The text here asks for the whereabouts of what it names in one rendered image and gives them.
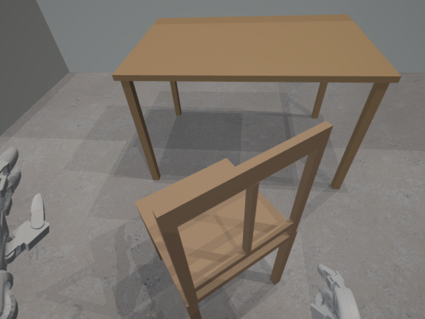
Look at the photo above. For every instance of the robot right hand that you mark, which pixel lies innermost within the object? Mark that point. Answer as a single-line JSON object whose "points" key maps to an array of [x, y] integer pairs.
{"points": [[342, 303]]}

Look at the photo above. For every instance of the left robot forearm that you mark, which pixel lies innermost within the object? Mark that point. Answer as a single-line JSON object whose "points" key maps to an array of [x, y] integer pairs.
{"points": [[8, 303]]}

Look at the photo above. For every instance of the chair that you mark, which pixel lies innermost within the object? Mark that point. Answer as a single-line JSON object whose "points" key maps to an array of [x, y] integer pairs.
{"points": [[214, 224]]}

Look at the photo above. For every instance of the table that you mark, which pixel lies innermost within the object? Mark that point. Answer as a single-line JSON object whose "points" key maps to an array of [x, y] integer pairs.
{"points": [[289, 48]]}

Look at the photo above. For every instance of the robot left hand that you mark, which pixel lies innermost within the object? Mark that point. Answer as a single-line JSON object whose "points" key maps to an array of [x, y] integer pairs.
{"points": [[29, 233]]}

